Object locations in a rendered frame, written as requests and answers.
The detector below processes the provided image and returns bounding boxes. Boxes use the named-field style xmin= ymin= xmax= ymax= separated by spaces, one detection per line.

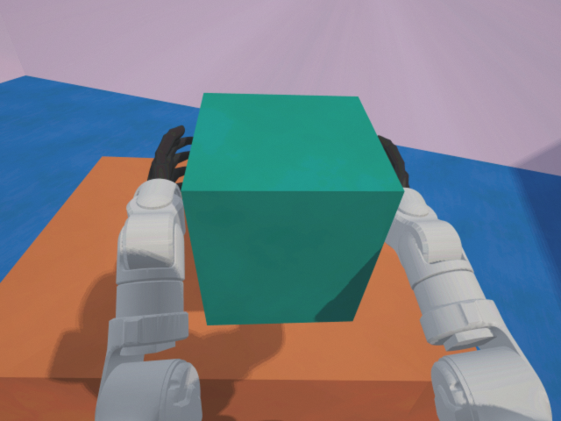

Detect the pedestal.
xmin=0 ymin=156 xmax=477 ymax=421

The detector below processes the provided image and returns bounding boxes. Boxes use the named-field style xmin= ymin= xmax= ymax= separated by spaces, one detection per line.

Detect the left robot upper arm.
xmin=96 ymin=359 xmax=202 ymax=421

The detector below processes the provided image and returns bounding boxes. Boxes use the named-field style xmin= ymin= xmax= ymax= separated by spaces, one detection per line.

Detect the carton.
xmin=181 ymin=93 xmax=404 ymax=325

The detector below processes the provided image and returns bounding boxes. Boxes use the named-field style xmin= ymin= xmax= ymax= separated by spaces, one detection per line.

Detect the left robot forearm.
xmin=95 ymin=179 xmax=188 ymax=421

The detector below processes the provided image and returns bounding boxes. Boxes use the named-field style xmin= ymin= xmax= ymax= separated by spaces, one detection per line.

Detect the right robot forearm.
xmin=385 ymin=188 xmax=552 ymax=419

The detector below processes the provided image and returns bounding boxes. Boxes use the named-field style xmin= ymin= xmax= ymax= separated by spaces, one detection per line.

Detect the robot left hand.
xmin=147 ymin=125 xmax=193 ymax=190

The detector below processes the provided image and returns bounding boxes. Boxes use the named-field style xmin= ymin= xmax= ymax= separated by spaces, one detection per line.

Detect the robot right hand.
xmin=378 ymin=135 xmax=409 ymax=188

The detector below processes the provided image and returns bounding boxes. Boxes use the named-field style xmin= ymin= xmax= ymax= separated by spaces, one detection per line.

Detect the right robot upper arm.
xmin=431 ymin=346 xmax=552 ymax=421

